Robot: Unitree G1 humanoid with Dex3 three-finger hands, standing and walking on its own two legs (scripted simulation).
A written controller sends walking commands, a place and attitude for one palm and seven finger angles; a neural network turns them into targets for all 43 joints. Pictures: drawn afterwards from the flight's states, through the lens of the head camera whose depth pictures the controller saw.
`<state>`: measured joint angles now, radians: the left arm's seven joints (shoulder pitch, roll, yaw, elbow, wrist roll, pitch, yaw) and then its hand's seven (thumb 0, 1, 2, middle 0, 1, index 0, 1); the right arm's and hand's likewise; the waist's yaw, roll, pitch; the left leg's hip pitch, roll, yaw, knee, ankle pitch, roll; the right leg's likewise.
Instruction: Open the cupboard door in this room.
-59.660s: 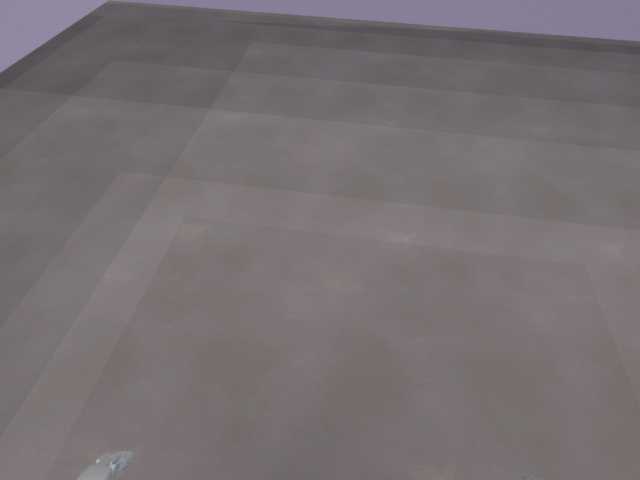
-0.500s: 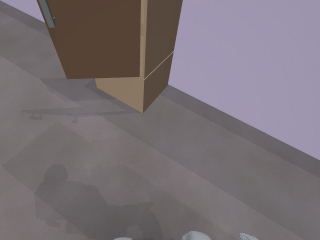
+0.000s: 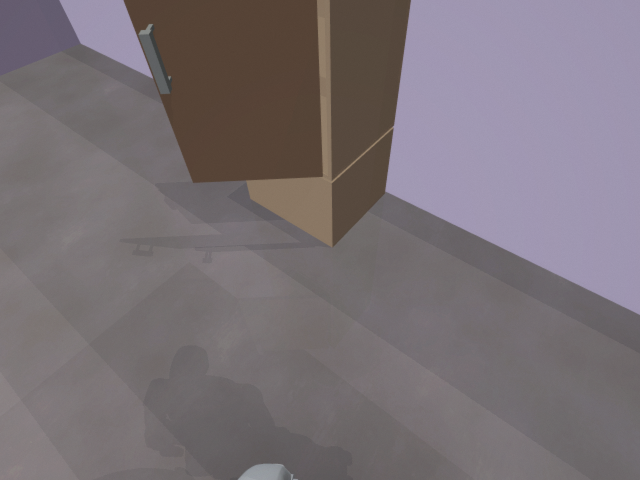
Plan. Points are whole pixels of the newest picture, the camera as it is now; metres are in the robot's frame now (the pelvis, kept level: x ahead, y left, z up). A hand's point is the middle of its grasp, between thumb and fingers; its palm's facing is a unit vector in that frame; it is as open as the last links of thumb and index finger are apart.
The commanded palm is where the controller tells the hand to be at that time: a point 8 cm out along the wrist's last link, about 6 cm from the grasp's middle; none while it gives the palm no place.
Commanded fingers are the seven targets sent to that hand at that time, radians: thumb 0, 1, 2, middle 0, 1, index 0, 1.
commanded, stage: take the last steps up to it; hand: left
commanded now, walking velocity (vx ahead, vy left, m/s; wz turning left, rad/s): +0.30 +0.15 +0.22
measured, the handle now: (158, 59) +0.99 +0.44 +0.04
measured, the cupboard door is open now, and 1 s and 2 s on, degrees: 40 40 40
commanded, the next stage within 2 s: come to a stop and stand still in 1.20 s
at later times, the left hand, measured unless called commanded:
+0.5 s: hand out of the picture +0.04 +0.30 -0.19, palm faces +0.17 -0.97 -0.17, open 7.4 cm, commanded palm none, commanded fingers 0.00 0.90 0.90 -0.20 -0.30 -0.20 -0.30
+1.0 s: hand (185, 313) +0.42 +0.28 -0.17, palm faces +0.01 -0.99 -0.16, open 7.4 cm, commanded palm none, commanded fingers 0.00 0.90 0.90 -0.20 -0.30 -0.20 -0.30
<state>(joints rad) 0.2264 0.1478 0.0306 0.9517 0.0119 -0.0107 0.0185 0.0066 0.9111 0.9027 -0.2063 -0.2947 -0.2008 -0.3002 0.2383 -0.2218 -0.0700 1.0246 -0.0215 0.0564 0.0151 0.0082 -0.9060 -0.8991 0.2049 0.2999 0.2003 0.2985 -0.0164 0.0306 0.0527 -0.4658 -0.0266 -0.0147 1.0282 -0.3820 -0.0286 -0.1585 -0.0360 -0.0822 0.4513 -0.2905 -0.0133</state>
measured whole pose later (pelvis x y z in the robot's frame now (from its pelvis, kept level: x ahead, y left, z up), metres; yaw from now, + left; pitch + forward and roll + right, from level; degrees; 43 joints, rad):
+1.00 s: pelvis +0.29 +0.12 -0.02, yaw +3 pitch -1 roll +0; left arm 0.09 0.15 0.04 0.95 0.01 -0.06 0.00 0.01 0.90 0.90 -0.20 -0.29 -0.20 -0.30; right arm 0.47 -0.11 -0.02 1.19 -0.01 -0.02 -0.01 0.01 -0.91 -0.90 0.21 0.30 0.20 0.30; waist -0.06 0.01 0.11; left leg -0.23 0.03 0.07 1.04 -0.48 0.02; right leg -0.32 0.00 -0.12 0.60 -0.27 -0.07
